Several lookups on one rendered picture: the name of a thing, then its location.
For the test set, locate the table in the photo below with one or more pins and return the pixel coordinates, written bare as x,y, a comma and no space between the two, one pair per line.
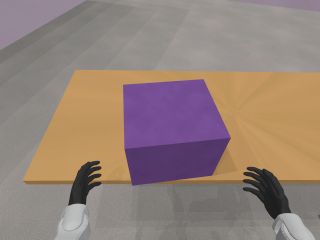
273,119

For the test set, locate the right robot forearm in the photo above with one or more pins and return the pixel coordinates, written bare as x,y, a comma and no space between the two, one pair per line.
289,226

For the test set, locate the left robot forearm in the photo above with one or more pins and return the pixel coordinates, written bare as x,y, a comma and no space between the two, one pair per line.
74,223

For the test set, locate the carton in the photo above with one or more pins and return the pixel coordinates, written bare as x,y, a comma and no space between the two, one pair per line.
172,131

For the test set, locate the left robot hand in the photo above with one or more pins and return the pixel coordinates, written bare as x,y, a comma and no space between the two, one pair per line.
81,186

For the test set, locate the right robot hand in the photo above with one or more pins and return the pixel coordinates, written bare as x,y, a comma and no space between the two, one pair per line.
270,191

